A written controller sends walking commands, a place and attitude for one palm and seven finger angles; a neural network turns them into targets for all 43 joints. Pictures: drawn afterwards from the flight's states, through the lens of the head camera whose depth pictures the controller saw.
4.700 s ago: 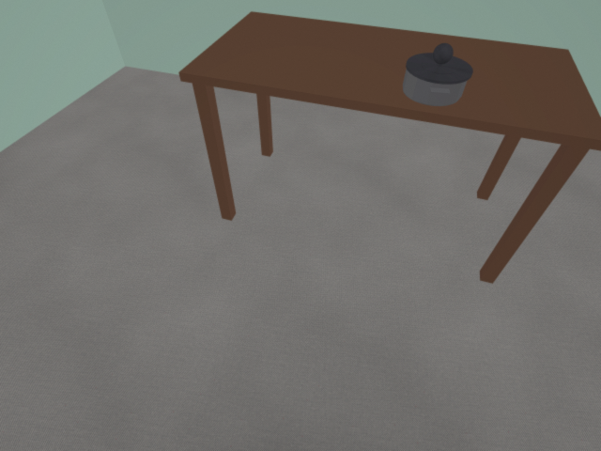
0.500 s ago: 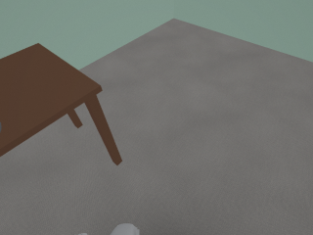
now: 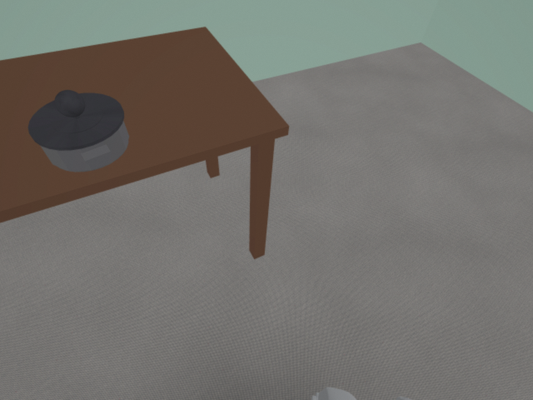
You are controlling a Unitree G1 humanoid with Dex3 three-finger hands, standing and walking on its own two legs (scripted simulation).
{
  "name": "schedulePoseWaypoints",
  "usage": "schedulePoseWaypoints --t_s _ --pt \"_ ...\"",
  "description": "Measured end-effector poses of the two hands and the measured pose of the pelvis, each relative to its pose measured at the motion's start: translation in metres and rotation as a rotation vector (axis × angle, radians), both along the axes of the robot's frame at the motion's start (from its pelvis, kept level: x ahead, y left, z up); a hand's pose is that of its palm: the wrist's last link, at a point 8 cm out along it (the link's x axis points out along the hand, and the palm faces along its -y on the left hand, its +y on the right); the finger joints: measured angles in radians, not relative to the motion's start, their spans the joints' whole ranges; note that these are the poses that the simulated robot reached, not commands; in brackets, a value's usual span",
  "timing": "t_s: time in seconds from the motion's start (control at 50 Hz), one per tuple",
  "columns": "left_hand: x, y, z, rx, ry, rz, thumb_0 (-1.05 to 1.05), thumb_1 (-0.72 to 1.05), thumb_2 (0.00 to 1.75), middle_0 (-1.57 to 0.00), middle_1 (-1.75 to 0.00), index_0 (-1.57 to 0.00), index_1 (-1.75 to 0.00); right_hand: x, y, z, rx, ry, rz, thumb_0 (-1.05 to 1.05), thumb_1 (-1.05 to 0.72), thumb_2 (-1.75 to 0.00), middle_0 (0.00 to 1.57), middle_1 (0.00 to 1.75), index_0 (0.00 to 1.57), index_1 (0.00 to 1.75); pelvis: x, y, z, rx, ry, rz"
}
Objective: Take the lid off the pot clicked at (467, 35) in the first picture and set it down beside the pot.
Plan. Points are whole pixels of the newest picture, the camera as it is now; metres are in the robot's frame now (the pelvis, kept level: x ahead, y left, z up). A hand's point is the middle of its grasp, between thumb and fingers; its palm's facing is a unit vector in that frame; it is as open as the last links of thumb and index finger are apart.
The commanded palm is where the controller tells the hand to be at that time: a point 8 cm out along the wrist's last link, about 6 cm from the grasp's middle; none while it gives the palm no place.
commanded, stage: turn to face it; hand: left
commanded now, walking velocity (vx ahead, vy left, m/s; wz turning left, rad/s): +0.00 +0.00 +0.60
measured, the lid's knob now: (70, 103) +0.62 +0.47 +0.05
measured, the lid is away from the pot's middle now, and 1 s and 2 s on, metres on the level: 0.00 0.00 0.00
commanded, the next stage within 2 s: take the last steps up to it in 0.86 s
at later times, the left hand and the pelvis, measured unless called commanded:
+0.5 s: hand out of the picture +0.02 +0.17 -0.15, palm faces +0.32 -0.91 -0.27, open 7.4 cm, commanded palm none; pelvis +0.00 -0.04 +0.00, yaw +18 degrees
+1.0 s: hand out of the picture -0.07 +0.19 -0.16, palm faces +0.50 -0.82 -0.27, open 7.4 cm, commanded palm none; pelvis -0.02 -0.02 +0.00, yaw +28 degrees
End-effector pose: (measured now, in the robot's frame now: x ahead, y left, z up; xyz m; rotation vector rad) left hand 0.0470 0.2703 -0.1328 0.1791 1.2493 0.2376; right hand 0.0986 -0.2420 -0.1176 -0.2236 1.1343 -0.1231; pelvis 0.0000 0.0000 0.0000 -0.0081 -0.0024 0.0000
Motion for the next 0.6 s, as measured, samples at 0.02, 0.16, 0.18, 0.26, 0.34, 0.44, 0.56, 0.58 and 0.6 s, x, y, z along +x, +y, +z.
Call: schedulePoseWaypoints --t_s 0.02,0.16,0.18,0.26,0.34,0.44,0.56,0.58,0.6 --pt "0.004 -0.002 0.002 0.002 -0.014 0.003 0.01 0.91 0.9 -0.2 -0.3 -0.2 -0.3 -0.004 0.0 -0.002 0.006 0.012 0.0 0.01 -0.9 -0.9 0.21 0.3 0.2 0.3 0.0 -0.001 0.0 0.002 0.001 0.012" --pt "0.032 -0.029 0.014 0.028 -0.123 0.017 0.01 0.91 0.9 -0.2 -0.3 -0.2 -0.3 -0.028 -0.021 -0.025 0.036 0.11 -0.001 0.01 -0.9 -0.9 0.21 0.3 0.2 0.3 0.001 -0.023 -0.005 0.015 0.007 0.096" --pt "0.034 -0.034 0.016 0.035 -0.143 0.021 0.01 0.91 0.9 -0.2 -0.3 -0.2 -0.3 -0.03 -0.027 -0.03 0.04 0.121 0.002 0.01 -0.9 -0.9 0.21 0.3 0.2 0.3 0.001 -0.028 -0.008 0.02 0.008 0.11" --pt "0.027 -0.051 0.024 0.054 -0.186 0.046 0.01 0.91 0.9 -0.2 -0.3 -0.2 -0.3 -0.029 -0.046 -0.04 0.038 0.156 0.028 0.01 -0.9 -0.9 0.21 0.3 0.2 0.3 -0.001 -0.041 -0.009 0.02 -0.007 0.173" --pt "0.006 -0.06 0.029 0.053 -0.17 0.101 0.01 0.91 0.9 -0.2 -0.3 -0.2 -0.3 -0.018 -0.055 -0.033 0.033 0.163 0.077 0.01 -0.91 -0.9 0.2 0.3 0.2 0.3 -0.001 -0.046 -0.002 0.034 -0.017 0.227" --pt "-0.026 -0.064 0.025 0.037 -0.129 0.174 0.01 0.91 0.9 -0.2 -0.3 -0.21 -0.3 0.003 -0.051 -0.025 0.018 0.158 0.152 0.01 -0.91 -0.9 0.2 0.3 0.19 0.3 -0.002 -0.048 0.001 0.047 -0.016 0.289" --pt "-0.083 -0.054 0.007 0.007 -0.048 0.286 0.01 0.91 0.9 -0.2 -0.3 -0.21 -0.3 0.045 -0.02 -0.016 -0.015 0.107 0.279 0.01 -0.91 -0.9 0.2 0.3 0.19 0.3 -0.009 -0.036 -0.002 0.038 -0.009 0.351" --pt "-0.095 -0.051 0.003 0.001 -0.031 0.307 0.01 0.91 0.9 -0.2 -0.3 -0.21 -0.3 0.053 -0.011 -0.014 -0.021 0.089 0.301 0.01 -0.91 -0.9 0.2 0.3 0.19 0.3 -0.01 -0.032 -0.003 0.033 -0.008 0.361" --pt "-0.106 -0.047 -0.003 -0.006 -0.014 0.329 0.01 0.91 0.9 -0.2 -0.3 -0.21 -0.3 0.06 -0.003 -0.013 -0.028 0.068 0.323 0.01 -0.91 -0.9 0.2 0.3 0.19 0.3 -0.012 -0.028 -0.006 0.027 -0.007 0.372"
